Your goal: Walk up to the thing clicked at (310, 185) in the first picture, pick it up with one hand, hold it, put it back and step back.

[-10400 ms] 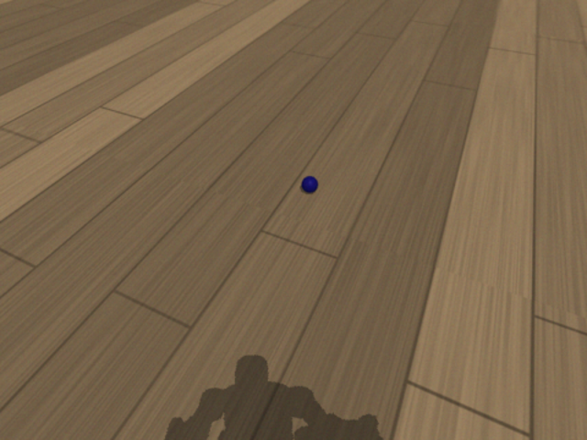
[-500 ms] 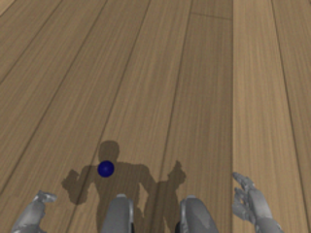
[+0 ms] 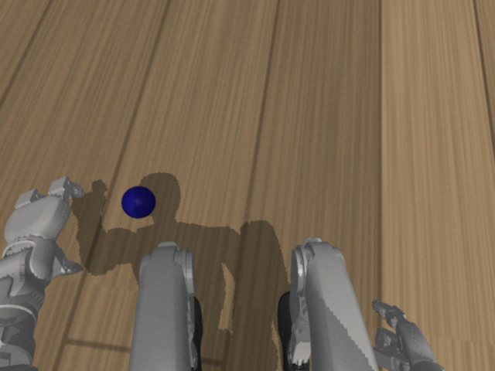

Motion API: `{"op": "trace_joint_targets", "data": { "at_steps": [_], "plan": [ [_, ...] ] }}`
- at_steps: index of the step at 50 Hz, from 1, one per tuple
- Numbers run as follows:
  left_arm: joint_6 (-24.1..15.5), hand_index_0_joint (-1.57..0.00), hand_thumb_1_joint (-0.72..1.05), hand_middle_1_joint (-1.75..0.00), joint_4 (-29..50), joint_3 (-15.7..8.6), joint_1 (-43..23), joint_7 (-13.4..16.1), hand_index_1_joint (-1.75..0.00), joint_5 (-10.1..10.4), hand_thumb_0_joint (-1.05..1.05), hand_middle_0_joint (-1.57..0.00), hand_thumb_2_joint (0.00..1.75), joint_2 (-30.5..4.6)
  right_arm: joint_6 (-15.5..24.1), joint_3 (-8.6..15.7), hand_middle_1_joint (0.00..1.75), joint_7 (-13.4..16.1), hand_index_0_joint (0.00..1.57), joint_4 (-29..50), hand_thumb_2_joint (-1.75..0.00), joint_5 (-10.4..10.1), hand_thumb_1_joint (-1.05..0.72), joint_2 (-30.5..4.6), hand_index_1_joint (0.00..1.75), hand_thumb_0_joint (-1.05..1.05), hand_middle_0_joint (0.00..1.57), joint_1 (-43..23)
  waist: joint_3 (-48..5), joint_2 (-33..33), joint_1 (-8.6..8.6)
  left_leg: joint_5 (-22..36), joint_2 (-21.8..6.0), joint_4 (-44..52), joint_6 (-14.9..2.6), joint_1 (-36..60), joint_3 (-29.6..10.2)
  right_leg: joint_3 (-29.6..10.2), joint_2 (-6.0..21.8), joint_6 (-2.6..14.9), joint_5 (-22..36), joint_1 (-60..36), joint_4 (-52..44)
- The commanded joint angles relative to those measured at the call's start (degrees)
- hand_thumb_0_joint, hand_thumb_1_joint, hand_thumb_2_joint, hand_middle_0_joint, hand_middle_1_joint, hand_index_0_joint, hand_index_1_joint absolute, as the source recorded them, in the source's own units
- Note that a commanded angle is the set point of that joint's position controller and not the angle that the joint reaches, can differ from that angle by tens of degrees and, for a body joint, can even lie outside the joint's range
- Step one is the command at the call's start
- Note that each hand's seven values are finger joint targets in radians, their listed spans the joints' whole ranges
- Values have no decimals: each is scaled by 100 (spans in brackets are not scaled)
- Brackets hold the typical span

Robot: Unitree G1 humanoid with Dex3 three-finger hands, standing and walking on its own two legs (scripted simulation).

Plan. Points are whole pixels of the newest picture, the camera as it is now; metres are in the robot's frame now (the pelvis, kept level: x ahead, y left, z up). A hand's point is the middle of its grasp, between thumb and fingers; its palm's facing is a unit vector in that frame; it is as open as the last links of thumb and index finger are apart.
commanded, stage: rise first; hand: left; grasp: from above
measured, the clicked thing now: (138, 202) +0.47 +0.27 -0.39
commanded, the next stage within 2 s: approach in 1.36 s
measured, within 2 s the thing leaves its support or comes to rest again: neither
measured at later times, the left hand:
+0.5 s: hand (88, 220) +0.38 +0.32 -0.22, palm faces -0.45 -0.10 -0.89, open 14.2 cm
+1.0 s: hand (101, 214) +0.40 +0.31 -0.26, palm faces -0.44 -0.06 -0.90, open 14.2 cm
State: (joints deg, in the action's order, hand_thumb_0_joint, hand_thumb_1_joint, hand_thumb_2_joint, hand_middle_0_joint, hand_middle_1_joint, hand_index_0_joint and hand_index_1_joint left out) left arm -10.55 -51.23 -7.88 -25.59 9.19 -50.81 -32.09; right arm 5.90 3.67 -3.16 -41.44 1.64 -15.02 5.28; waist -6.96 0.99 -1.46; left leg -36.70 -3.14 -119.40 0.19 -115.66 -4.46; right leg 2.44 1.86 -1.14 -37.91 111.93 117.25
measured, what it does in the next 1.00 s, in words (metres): lowers itself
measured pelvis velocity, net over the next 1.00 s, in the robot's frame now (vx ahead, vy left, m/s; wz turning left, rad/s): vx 0.00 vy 0.00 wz -0.04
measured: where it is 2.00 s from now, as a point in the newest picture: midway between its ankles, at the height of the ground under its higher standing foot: (241, 354)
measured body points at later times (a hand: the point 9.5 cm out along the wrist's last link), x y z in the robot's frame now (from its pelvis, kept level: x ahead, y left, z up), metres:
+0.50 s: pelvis +0.00 +0.01 -0.06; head +0.21 +0.06 +0.33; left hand +0.40 +0.32 -0.17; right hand +0.10 -0.28 -0.19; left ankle +0.09 +0.13 -0.39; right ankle +0.10 -0.13 -0.39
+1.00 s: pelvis +0.00 +0.00 -0.09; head +0.23 +0.06 +0.30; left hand +0.42 +0.31 -0.21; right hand +0.09 -0.28 -0.21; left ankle +0.09 +0.13 -0.39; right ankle +0.10 -0.13 -0.39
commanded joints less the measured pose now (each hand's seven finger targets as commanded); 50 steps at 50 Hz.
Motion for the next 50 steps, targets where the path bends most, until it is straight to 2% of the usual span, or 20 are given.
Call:
{"op": "trace_joint_targets", "data": {
  "at_steps": [1,5,7,8,10,13,17,24,25,28,32,36,37,39,41,42,45,46,48,50],
  "plan": [
    [-254,-5,-56,-105,423,-452,-1293,268,-105,-339,0,-5,105,-1894,103,383,30,95,20,491,-90,-19,-88,-1196,30,0,20,607,-3284,495,-42,-375,242,1463,-173,2169,184,248,-270,274,-163,-1305,-1362],
    [-402,-5,-56,-103,-37,-351,-1559,442,-103,-652,0,-5,105,-1951,-8,315,30,43,20,414,-90,31,-88,-1226,30,0,20,623,-3023,595,-161,-554,250,1341,-167,2041,76,349,-281,300,-191,-841,-1060],
    [-478,-6,-56,-102,-109,-288,-1793,554,-103,-787,0,-6,104,-1939,-49,286,30,11,20,330,-90,81,-89,-1228,30,0,20,691,-3121,761,-213,-310,252,1154,-143,2074,106,365,-262,311,0,-691,-915],
    [-508,-5,-58,-100,-123,-341,-1869,619,-101,-870,0,-6,106,-2027,-75,278,30,-8,20,312,-90,90,-89,-1242,30,0,20,748,-3243,786,-172,-139,263,1048,-139,2090,155,359,-264,323,82,-688,-889],
    [-551,-5,-57,-99,-296,-265,-2053,750,-100,-1037,0,-6,105,-2014,-112,260,30,-44,20,246,-90,136,-90,-1272,30,0,20,801,-3252,808,-273,-25,267,891,-143,2042,143,391,-256,318,172,-519,-787],
    [-565,-5,-58,-97,-536,-265,-2109,923,-99,-1221,0,-6,105,-2047,-150,255,30,-85,20,147,-90,202,-90,-1301,30,0,20,823,-3233,914,-228,126,248,807,-112,2138,134,424,-252,331,308,-380,-642],
    [-525,-5,-57,-98,-676,-242,-2280,1100,-99,-1480,0,-6,104,-2076,-194,273,30,-140,20,74,-90,288,-90,-1319,30,0,20,874,-3276,1108,-269,130,253,691,-108,2104,173,459,-247,319,331,-287,-524],
    [-501,-6,-56,-99,-737,-236,-2699,1324,-99,-1691,0,-6,102,-2120,-224,295,30,-216,20,-27,-90,398,-90,-1312,30,0,20,973,-3617,1001,-403,565,253,303,-141,2000,220,465,-283,305,725,-362,-321],
    [-495,-6,-56,-98,-831,-246,-2666,1343,-99,-1728,0,-6,102,-2130,-231,288,30,-223,20,-38,-90,407,-90,-1308,30,0,20,975,-3606,962,-365,554,255,293,-141,1987,201,472,-283,309,711,-313,-287],
    [-496,-6,-56,-99,-1107,-151,-2736,1375,-99,-1822,0,-6,102,-2026,-230,297,30,-255,20,-83,-90,438,-90,-1326,30,0,20,953,-3368,965,-450,425,235,242,-145,1872,156,500,-280,306,611,-87,-196],
    [-533,-7,-56,-99,-1240,-178,-2806,1449,-100,-1959,0,-7,102,-2105,-244,261,30,-290,20,-90,-90,496,-90,-1275,30,0,20,974,-3402,778,-476,547,275,13,-192,1584,294,452,-306,286,720,-311,-223],
    [-609,-6,-56,-101,-1250,-213,-2931,1484,-101,-2001,0,-6,102,-2173,-242,259,30,-315,20,-125,-90,523,-90,-1289,30,0,20,961,-3486,896,-439,534,248,-9,-166,1693,207,502,-317,302,687,-146,-39],
    [-620,-6,-56,-101,-1369,-249,-2953,1511,-101,-2036,0,-6,102,-2233,-248,259,30,-319,20,-129,-90,540,-90,-1310,30,0,20,975,-3453,917,-487,504,252,-57,-174,1590,225,510,-321,295,674,-120,-30],
    [-616,-6,-56,-102,-1466,-206,-2911,1557,-102,-2020,0,-6,101,-2092,-233,241,30,-331,20,-133,-90,560,-90,-1263,30,0,20,939,-3341,891,-470,411,263,-45,-172,1554,234,501,-314,306,578,-55,-15],
    [-645,-6,-56,-101,-1454,-316,-3085,1637,-101,-2039,0,-6,102,-2257,-226,233,30,-335,20,-132,-90,580,-90,-1293,30,0,20,940,-3319,876,-509,343,269,-108,-191,1393,273,494,-317,295,529,-75,-46],
    [-623,-6,-55,-102,-1535,-321,-2963,1665,-102,-2041,0,-6,101,-2243,-227,230,30,-336,20,-133,-90,590,-90,-1279,30,0,20,941,-3318,851,-449,331,267,-119,-189,1373,299,479,-318,301,505,-97,-58],
    [-604,-6,-56,-102,-1559,-307,-2967,1729,-102,-2080,0,-6,101,-2234,-212,231,30,-344,20,-169,-90,608,-91,-1284,30,0,20,936,-3398,958,-475,488,259,-184,-181,1463,296,483,-330,307,664,-67,45],
    [-591,-6,-55,-102,-1538,-302,-3072,1753,-102,-2082,0,-6,100,-2223,-201,255,30,-348,20,-182,-90,614,-90,-1303,30,0,20,974,-3373,964,-541,473,251,-207,-184,1464,294,494,-315,297,667,-34,51],
    [-560,-7,-56,-100,-1496,-335,-2989,1794,-101,-2096,0,-7,101,-2234,-201,249,30,-348,20,-207,-90,619,-90,-1292,30,0,20,954,-3500,1138,-475,539,256,-186,-164,1588,281,498,-312,300,712,-11,148],
    [-535,-6,-56,-101,-1542,-251,-3072,1800,-101,-2088,0,-6,102,-2136,-192,250,30,-349,20,-211,-90,630,-90,-1302,30,0,20,1003,-3504,1060,-559,556,251,-207,-165,1574,257,511,-320,298,749,3,122]
  ]
}}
